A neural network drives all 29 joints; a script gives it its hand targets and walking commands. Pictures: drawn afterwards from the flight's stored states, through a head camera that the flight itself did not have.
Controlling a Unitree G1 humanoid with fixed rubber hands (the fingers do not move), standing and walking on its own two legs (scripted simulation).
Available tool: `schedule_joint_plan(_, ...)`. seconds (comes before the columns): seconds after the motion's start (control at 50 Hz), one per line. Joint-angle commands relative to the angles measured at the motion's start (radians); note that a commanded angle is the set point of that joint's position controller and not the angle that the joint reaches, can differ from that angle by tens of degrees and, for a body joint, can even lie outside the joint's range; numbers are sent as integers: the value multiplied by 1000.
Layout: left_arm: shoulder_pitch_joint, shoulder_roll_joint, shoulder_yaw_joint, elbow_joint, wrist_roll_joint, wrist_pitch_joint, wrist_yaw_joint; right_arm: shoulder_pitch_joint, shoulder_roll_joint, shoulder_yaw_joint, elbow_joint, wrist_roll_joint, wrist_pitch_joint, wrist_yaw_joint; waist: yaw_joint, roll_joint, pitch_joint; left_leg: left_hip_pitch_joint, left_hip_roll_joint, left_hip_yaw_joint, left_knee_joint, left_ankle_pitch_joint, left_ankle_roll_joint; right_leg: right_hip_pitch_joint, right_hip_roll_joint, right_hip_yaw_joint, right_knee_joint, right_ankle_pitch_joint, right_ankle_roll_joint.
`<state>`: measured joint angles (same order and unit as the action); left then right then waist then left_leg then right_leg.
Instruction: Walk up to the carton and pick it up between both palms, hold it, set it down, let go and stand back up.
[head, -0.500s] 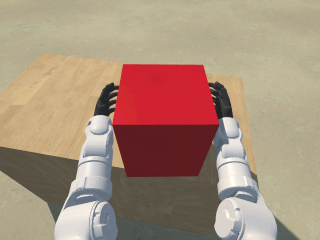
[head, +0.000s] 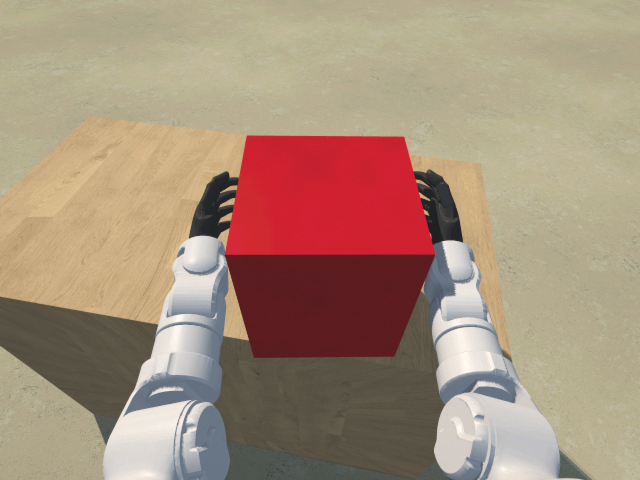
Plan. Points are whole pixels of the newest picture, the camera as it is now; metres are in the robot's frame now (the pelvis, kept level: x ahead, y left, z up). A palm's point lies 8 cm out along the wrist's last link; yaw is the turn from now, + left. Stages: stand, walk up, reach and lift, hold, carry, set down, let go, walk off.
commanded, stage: reach and lift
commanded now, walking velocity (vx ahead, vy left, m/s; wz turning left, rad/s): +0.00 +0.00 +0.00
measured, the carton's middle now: (325, 253) +0.42 -0.05 +0.05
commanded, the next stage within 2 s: none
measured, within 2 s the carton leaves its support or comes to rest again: leaves its support in 0.32 s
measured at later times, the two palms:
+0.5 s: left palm (212, 229) +0.40 +0.08 +0.14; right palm (466, 231) +0.36 -0.21 +0.14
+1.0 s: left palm (197, 226) +0.39 +0.10 +0.16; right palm (467, 225) +0.35 -0.20 +0.16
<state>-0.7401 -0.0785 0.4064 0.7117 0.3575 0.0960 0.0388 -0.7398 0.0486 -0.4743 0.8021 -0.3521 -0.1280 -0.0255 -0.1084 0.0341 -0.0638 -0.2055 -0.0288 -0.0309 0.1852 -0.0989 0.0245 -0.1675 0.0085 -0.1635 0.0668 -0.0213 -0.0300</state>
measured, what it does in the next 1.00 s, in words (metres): stands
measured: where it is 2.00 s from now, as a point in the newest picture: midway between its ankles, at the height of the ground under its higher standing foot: outside the picture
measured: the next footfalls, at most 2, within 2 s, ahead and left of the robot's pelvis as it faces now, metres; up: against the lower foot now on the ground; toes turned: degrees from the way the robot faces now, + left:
none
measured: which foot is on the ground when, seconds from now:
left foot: down 0.00-1.00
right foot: down 0.00-1.00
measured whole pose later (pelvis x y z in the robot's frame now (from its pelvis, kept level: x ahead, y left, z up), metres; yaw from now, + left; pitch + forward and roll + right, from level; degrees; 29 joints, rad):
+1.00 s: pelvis -0.03 -0.01 +0.00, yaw +0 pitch +0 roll +0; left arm -0.78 -0.02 0.31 0.51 0.31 0.45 0.03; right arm -0.79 0.01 -0.34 0.76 -0.19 0.08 -0.07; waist -0.12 -0.05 -0.02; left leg -0.13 -0.02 -0.03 0.23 -0.09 0.01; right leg -0.12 0.01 -0.16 0.16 -0.04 -0.05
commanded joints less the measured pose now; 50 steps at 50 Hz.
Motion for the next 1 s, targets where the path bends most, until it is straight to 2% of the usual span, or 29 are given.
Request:
schedule_joint_plan(0.0,-568,-460,-331,-86,-33,-58,-116,-540,395,293,-72,1,-66,97,-30,-11,-594,71,33,-46,26,323,-49,422,-7,71,159,540,48)
schedule_joint_plan(0.1,-616,-471,-361,-137,-61,-67,-113,-574,402,317,-95,14,-75,94,-33,-30,-657,85,38,-51,17,320,-46,431,-2,71,154,534,51)
schedule_joint_plan(0.16,-640,-459,-338,-124,-46,-55,-113,-594,410,316,-74,10,-66,92,-21,-31,-606,32,34,-42,-5,246,-34,458,-9,72,166,498,55)
schedule_joint_plan(0.22,-659,-447,-338,-138,-63,-46,-110,-639,407,323,-111,25,-64,95,-7,-42,-655,37,31,-41,-22,187,-26,456,-11,68,165,449,65)
schedule_joint_plan(0.3,-687,-473,-380,-188,-81,-36,-98,-674,419,366,-150,52,-71,89,1,-31,-728,49,27,-39,-3,263,-22,499,-13,80,181,537,64)
schedule_joint_plan(0.34,-695,-456,-366,-202,-77,-25,-95,-661,426,375,-140,55,-62,82,-3,-57,-693,40,34,-37,-20,229,-11,506,-14,85,183,525,65)
schedule_joint_plan(0.38,-658,-439,-332,-180,-54,0,-104,-631,395,357,-116,55,-43,81,1,-58,-608,40,31,-38,-34,190,-12,507,-17,83,170,488,63)
schedule_joint_plan(0.4,-638,-418,-309,-170,-41,19,-109,-619,385,345,-110,55,-25,83,5,-65,-560,51,28,-37,-37,142,-9,490,-20,82,161,429,63)
schedule_joint_plan(0.42,-644,-406,-299,-173,-48,34,-116,-619,386,345,-112,57,-8,81,9,-72,-543,52,27,-31,-44,114,1,481,-23,82,159,400,72)
schedule_joint_plan(0.48,-647,-388,-303,-167,-62,89,-132,-638,375,337,-107,84,38,77,2,-85,-469,50,23,-30,-55,27,0,445,-23,75,135,281,70)
schedule_joint_plan(0.54,-671,-389,-334,-209,-80,117,-136,-638,369,339,-128,103,57,80,-18,-71,-449,59,23,-27,-32,47,-8,416,-22,73,146,277,69)
schedule_joint_plan(0.56,-675,-387,-328,-224,-79,122,-135,-648,364,345,-127,108,59,79,-4,-55,-467,62,16,-24,-31,75,0,433,-20,68,153,306,74)
schedule_joint_plan(0.64,-700,-407,-391,-305,-98,144,-125,-680,351,359,-168,134,55,69,-20,1,-552,98,16,-29,-3,128,-20,416,-10,70,163,329,60)
schedule_joint_plan(0.66,-694,-411,-401,-339,-110,146,-122,-665,351,371,-188,135,55,67,-22,-6,-581,96,17,-31,6,157,-20,433,-8,66,164,354,55)
schedule_joint_plan(0.74,-699,-406,-424,-358,-120,176,-115,-683,349,390,-199,142,67,60,-24,-20,-561,72,11,-28,-3,117,-10,448,-9,70,162,324,58)
schedule_joint_plan(0.76,-685,-397,-411,-336,-118,194,-120,-675,334,379,-200,131,80,61,-32,-42,-526,69,12,-32,-4,93,-12,453,-10,65,154,299,61)
schedule_joint_plan(0.8,-677,-368,-390,-338,-126,219,-128,-676,328,372,-189,139,109,63,-22,-58,-467,59,15,-32,-11,34,-12,407,-7,54,154,207,61)
schedule_joint_plan(0.82,-701,-363,-394,-336,-127,231,-129,-696,318,371,-181,147,122,64,-28,-42,-451,50,10,-27,-4,20,-9,402,-9,57,157,190,62)
schedule_joint_plan(0.86,-684,-358,-387,-341,-122,260,-131,-697,322,377,-196,160,138,62,-7,-42,-452,33,7,-20,-10,-7,-3,397,-24,73,152,138,63)
schedule_joint_plan(0.88,-692,-354,-391,-344,-128,271,-132,-716,317,371,-207,169,144,61,-11,-34,-456,24,8,-15,-9,-8,0,391,-18,72,156,135,62)
schedule_joint_plan(0.92,-700,-352,-405,-372,-140,282,-127,-739,314,397,-223,190,145,57,-2,-31,-518,38,8,-16,-5,23,-4,416,-17,73,165,180,60)
schedule_joint_plan(0.98,-716,-370,-463,-451,-163,290,-116,-739,332,434,-268,217,142,47,-13,-14,-611,99,8,-19,34,179,-14,440,-5,74,172,324,49)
